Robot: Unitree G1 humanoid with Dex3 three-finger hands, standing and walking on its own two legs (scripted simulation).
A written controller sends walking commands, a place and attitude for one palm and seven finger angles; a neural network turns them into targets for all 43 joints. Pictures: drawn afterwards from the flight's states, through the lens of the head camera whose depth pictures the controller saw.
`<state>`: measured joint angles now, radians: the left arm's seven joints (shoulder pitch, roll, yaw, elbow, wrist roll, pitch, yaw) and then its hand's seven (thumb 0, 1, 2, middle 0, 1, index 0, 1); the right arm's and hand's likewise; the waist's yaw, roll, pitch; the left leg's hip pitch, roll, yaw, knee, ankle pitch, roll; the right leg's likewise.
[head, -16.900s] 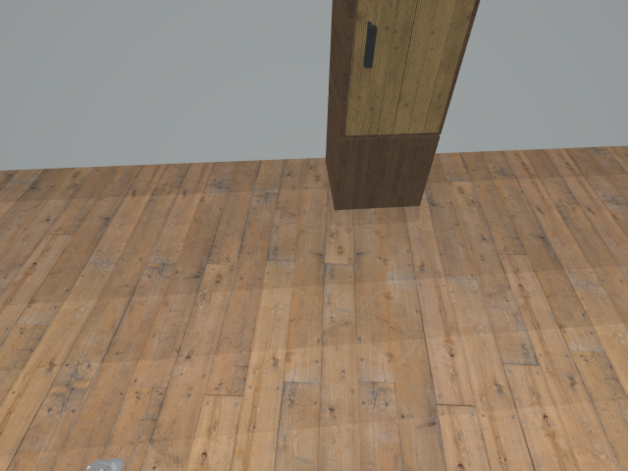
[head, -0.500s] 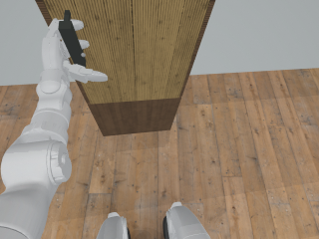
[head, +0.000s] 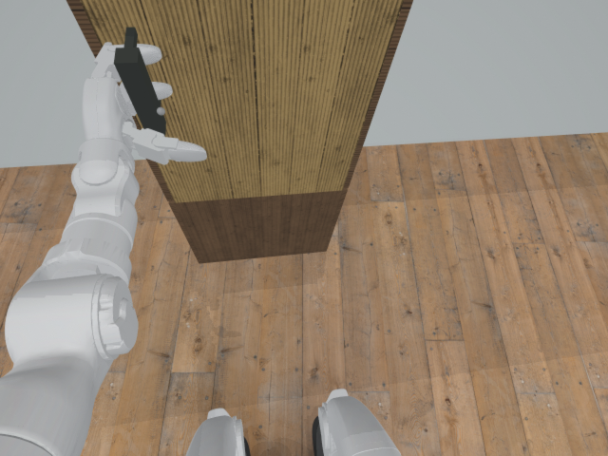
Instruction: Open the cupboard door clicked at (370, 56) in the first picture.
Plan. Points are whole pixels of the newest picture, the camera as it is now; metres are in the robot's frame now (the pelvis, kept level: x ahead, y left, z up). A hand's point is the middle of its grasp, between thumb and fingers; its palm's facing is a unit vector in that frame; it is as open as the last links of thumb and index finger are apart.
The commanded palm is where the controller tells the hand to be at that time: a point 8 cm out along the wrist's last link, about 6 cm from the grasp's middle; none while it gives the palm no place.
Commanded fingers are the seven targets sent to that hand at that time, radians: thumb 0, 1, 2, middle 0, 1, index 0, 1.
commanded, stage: close the thumb around the handle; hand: left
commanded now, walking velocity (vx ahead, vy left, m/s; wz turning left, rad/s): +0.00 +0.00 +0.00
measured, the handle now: (144, 84) +0.59 +0.14 +0.08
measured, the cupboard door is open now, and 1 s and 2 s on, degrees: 0 2 45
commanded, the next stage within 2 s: pull the door open along its arc in 0.64 s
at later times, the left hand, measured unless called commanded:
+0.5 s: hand (159, 110) +0.54 +0.12 +0.08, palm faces +0.01 -1.00 -0.03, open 6.6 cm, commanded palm +0.52 +0.16 +0.08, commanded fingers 0.00 0.90 0.90 -0.40 -1.35 -0.40 -1.35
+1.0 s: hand (161, 118) +0.53 +0.12 +0.08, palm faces +0.00 -1.00 -0.01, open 6.0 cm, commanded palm +0.47 +0.17 +0.08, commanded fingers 0.00 0.90 0.90 -0.40 -1.35 -0.40 -1.35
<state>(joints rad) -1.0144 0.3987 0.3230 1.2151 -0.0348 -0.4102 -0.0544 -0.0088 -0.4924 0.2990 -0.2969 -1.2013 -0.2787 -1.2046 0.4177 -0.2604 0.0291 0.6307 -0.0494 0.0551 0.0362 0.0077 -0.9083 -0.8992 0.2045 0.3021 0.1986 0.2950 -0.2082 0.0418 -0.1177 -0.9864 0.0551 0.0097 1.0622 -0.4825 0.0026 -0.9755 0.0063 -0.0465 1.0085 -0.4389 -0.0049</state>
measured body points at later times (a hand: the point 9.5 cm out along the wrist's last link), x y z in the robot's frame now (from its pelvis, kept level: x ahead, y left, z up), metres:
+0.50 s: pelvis +0.00 +0.00 +0.00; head +0.14 +0.01 +0.43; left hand +0.53 +0.17 +0.09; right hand -0.02 -0.26 -0.12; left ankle +0.00 +0.12 -0.66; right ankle +0.01 -0.12 -0.66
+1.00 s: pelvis +0.00 +0.00 +0.01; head +0.13 +0.00 +0.44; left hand +0.52 +0.17 +0.09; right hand -0.01 -0.26 -0.11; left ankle +0.00 +0.12 -0.66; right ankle +0.01 -0.12 -0.66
